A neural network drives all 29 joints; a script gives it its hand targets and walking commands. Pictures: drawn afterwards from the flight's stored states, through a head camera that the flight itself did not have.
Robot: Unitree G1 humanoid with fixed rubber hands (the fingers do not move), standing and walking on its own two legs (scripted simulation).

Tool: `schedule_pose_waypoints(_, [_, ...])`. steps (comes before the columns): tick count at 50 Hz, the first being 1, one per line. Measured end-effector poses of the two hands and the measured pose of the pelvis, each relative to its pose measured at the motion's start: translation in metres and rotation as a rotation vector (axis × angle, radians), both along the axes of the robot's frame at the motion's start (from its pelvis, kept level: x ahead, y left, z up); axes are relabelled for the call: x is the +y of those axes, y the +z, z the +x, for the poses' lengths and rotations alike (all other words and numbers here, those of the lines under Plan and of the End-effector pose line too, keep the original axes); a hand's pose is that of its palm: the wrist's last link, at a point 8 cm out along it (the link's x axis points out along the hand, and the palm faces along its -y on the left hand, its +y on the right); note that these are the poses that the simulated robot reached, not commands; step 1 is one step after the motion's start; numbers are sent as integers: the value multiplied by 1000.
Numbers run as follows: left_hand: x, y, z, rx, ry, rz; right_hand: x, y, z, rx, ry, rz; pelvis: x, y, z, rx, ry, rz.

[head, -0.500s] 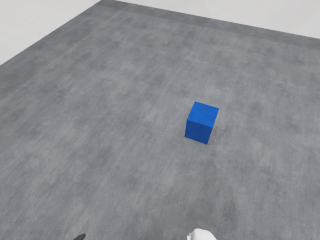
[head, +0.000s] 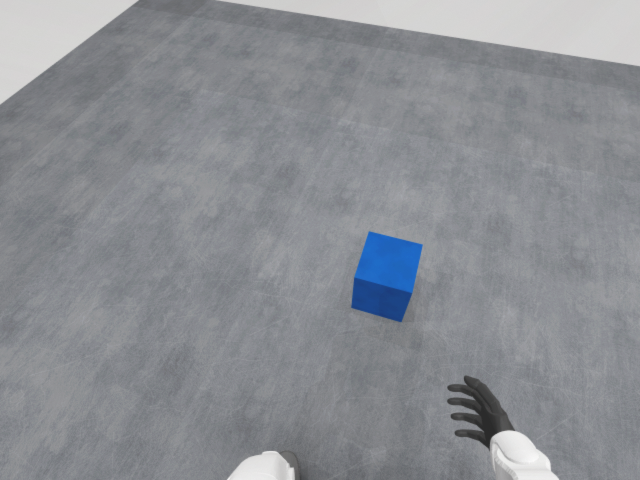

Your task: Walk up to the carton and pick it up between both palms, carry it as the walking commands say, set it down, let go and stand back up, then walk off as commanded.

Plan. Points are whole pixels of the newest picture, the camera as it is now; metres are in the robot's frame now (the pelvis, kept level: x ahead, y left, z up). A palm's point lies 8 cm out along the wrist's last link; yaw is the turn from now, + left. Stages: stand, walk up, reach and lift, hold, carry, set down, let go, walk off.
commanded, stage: walk up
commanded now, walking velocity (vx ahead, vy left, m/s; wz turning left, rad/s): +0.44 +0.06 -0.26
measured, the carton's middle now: (385, 277) +0.75 -0.07 -0.65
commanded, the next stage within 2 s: none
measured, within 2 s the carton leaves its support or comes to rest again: neither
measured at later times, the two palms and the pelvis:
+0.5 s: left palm (236, 324) +0.32 +0.21 -0.12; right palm out of the picture +0.14 -0.27 -0.15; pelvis +0.18 -0.02 -0.01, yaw -4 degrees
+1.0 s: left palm (209, 379) +0.24 +0.23 -0.16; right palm (532, 342) +0.36 -0.25 -0.10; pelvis +0.23 +0.00 +0.00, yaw -10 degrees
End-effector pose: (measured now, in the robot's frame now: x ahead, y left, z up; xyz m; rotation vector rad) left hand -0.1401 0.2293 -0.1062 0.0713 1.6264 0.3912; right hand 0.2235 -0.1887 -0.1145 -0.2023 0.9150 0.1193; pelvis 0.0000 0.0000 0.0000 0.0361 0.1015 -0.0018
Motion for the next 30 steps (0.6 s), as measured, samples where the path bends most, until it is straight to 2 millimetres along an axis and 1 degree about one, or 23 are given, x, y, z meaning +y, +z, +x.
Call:
schedule_pose_waypoints(1, [6,-7,13,-4,-12,-11,7,-1,7,-11,-12,-2,6,-3,9,-10,-2,-6])
schedule_pose_waypoints(3, [19,-18,51,-48,-43,-22,15,-3,8,1,-42,-4,14,-5,24,-33,-1,-11])
schedule_pose_waypoints(6, [33,-27,127,-162,-99,-37,15,-3,-8,60,-115,-12,21,0,49,-57,-5,-22])
schedule_pose_waypoints(9, [38,-29,210,-276,-172,-55,7,-3,-33,139,-203,-32,23,7,73,-76,-7,-29])
schedule_pose_waypoints(11, [36,-28,261,-342,-216,-63,-3,-3,-51,194,-260,-53,22,9,87,-82,-7,-30])
schedule_pose_waypoints(14, [25,-24,331,-424,-287,-80,-20,-4,-75,271,-333,-82,17,10,107,-92,-11,-25])
schedule_pose_waypoints(17, [8,-18,392,-490,-361,-89,-37,-10,-93,339,-387,-99,9,8,127,-96,-25,-11])
schedule_pose_waypoints(19, [-4,-16,426,-523,-401,-82,-49,-16,-99,380,-414,-100,1,3,141,-90,-39,4])
schedule_pose_waypoints(21, [-16,-18,453,-549,-430,-64,-61,-28,-101,415,-428,-95,-9,-6,155,-87,-54,22])
schedule_pose_waypoints(22, [-20,-19,461,-553,-444,-53,-66,-35,-100,434,-429,-91,-13,-10,161,-96,-60,23])
schedule_pose_waypoints(23, [-23,-19,465,-544,-459,-44,-71,-39,-96,450,-431,-87,-16,-11,167,-101,-66,24])
schedule_pose_waypoints(24, [-24,-17,466,-527,-468,-33,-75,-40,-91,458,-432,-84,-19,-10,173,-101,-72,26])
schedule_pose_waypoints(26, [-22,-14,461,-482,-468,-11,-82,-40,-74,448,-433,-76,-22,-7,183,-98,-89,38])
schedule_pose_waypoints(30, [-15,-8,439,-378,-436,21,-89,-34,-29,398,-414,-61,-26,2,202,-85,-118,50])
